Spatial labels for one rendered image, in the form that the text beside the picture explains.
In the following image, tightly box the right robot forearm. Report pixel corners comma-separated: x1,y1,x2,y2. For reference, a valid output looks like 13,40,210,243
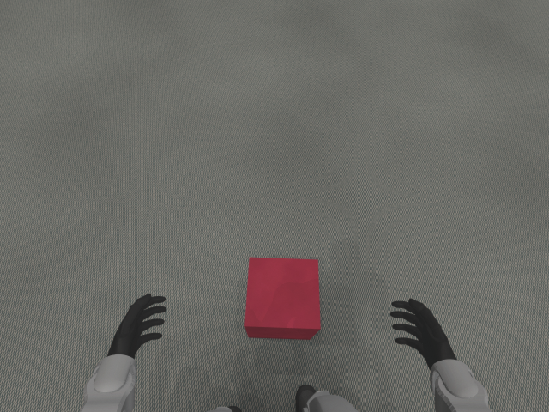
430,359,491,412

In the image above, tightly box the right robot foot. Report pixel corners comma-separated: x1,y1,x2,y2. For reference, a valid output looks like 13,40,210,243
295,385,316,412

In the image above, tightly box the right robot hand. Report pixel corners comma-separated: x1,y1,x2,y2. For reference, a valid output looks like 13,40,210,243
390,298,457,370

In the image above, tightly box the right robot shin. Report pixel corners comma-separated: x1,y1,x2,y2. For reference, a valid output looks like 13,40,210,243
305,391,330,407

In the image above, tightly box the left robot forearm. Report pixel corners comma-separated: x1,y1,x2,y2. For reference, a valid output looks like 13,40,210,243
79,354,137,412

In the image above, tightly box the left robot hand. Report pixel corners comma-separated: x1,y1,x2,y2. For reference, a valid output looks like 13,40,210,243
107,294,166,359

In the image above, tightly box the carton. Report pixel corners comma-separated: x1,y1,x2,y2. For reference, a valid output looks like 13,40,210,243
244,257,321,340

